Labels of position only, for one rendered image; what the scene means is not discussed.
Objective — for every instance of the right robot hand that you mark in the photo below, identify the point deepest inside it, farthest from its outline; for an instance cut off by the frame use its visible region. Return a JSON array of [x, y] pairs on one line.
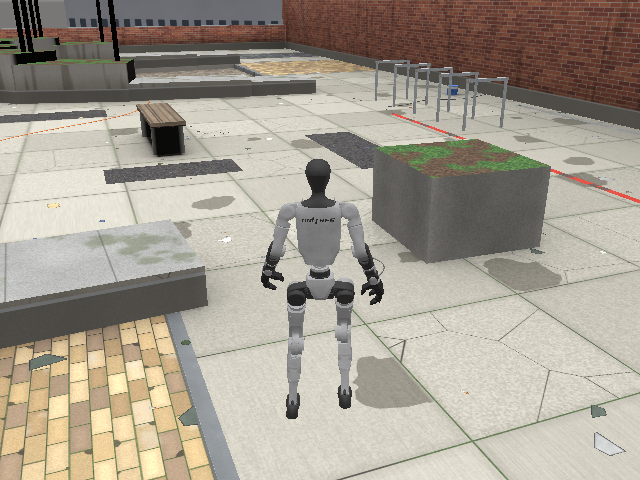
[[376, 289]]

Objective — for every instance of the left robot hand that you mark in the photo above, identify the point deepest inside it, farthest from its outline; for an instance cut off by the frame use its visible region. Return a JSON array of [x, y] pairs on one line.
[[275, 276]]

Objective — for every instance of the right robot upper arm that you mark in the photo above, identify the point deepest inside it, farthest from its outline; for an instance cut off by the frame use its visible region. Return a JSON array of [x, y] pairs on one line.
[[349, 211]]

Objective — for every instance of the left robot forearm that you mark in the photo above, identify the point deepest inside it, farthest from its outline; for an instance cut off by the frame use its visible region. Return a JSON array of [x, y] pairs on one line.
[[270, 262]]

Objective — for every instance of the robot left shin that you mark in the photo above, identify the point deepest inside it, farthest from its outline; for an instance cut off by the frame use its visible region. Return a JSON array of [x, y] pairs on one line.
[[293, 372]]

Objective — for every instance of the humanoid robot torso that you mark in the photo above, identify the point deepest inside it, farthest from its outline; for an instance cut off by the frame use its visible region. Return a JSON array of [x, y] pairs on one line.
[[318, 235]]

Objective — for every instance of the left robot upper arm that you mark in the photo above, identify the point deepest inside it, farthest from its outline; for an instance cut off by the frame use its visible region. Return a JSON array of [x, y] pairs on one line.
[[286, 213]]

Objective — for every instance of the right robot forearm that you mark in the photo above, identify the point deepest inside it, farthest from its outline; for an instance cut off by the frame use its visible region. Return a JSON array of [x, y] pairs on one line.
[[369, 268]]

